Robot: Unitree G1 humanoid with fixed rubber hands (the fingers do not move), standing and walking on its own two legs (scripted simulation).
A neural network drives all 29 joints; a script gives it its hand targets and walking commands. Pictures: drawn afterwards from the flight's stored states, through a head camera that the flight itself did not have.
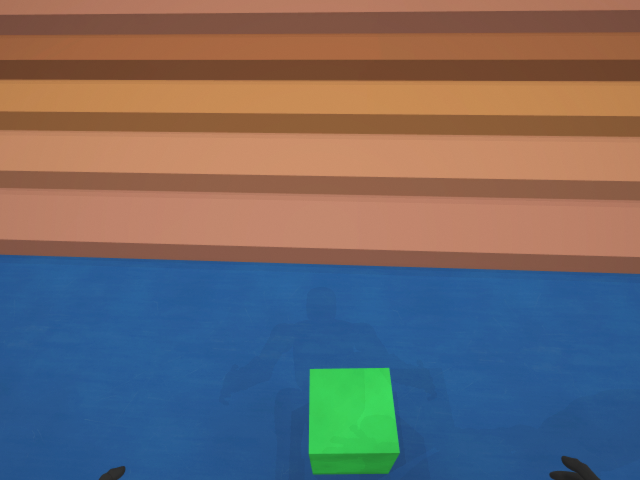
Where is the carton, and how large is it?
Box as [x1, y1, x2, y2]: [309, 368, 399, 474]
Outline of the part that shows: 310,369 309,457 313,474 387,473 399,453 388,368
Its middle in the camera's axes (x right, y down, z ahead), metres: +0.08 +0.51 +1.05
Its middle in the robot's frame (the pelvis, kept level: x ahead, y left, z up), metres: +0.36 -0.04 -0.66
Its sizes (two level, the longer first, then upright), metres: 0.210 0.200 0.250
